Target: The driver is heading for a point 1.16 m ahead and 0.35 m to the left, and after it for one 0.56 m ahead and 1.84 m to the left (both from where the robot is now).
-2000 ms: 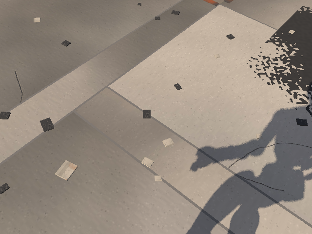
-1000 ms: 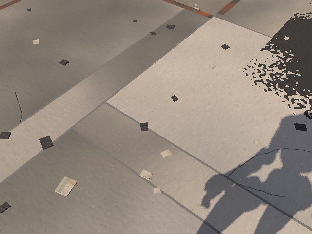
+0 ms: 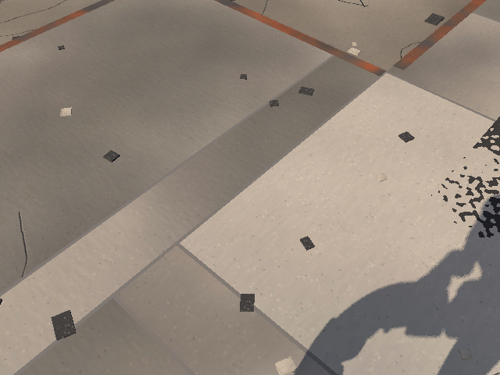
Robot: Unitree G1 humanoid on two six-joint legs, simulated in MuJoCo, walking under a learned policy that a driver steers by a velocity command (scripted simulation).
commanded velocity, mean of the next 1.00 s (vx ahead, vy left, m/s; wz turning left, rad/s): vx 0.50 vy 0.00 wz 0.07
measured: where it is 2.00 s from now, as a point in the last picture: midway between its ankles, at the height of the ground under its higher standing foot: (224, 200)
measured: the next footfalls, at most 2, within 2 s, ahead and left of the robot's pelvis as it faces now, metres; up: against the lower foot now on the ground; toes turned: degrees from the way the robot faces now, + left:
left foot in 0.26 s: +0.34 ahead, +0.16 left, +0.00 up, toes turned +3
right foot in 0.82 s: +0.66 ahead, -0.08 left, +0.00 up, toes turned -1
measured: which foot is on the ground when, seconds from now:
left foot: up 0.00-0.24, down 0.26-0.84, up 0.86-1.00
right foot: down 0.00-0.26, up 0.28-0.80, down 0.82-1.00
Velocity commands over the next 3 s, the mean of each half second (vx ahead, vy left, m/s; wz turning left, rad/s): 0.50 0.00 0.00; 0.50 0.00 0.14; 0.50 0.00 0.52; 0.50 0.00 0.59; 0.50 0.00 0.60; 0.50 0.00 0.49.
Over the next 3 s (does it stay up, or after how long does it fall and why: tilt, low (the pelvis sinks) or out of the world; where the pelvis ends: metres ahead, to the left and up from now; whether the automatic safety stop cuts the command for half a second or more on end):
stays up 1.46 0.63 -0.01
